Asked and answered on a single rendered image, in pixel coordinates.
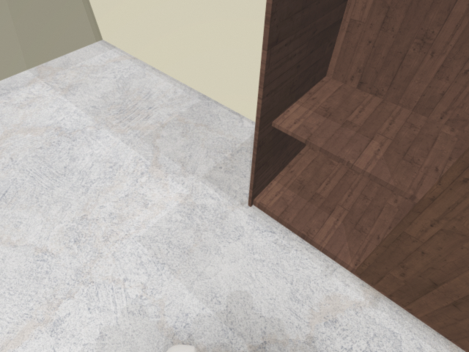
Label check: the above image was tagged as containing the wardrobe door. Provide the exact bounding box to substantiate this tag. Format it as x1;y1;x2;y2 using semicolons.
355;148;469;351

